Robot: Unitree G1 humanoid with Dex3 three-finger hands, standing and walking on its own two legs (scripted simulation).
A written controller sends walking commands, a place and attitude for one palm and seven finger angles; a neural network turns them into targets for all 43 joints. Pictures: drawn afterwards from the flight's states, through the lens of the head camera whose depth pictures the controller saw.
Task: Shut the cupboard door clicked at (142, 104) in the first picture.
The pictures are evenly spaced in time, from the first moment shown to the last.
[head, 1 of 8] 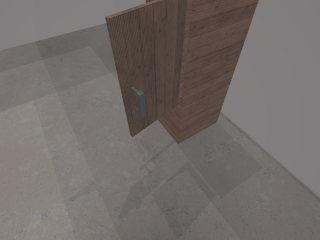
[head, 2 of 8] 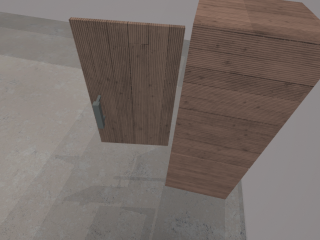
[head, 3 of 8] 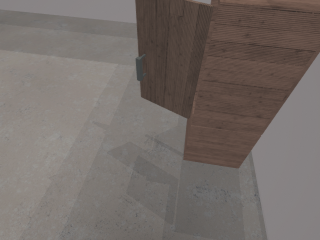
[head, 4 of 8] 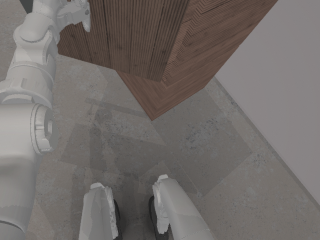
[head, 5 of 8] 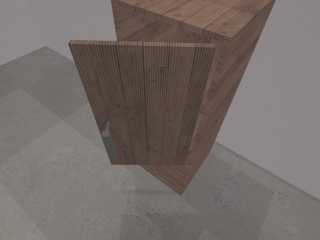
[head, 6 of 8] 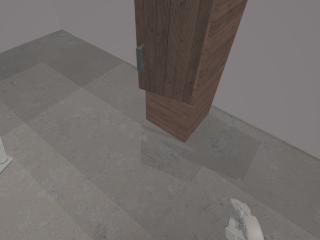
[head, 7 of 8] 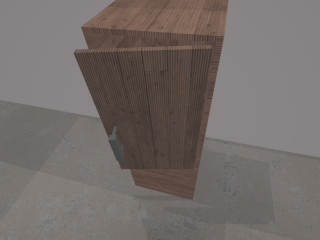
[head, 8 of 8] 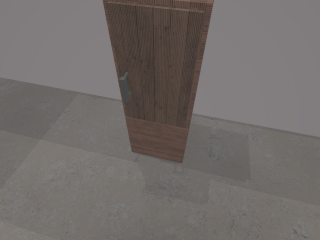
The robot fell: no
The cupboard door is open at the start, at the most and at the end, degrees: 100 100 0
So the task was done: yes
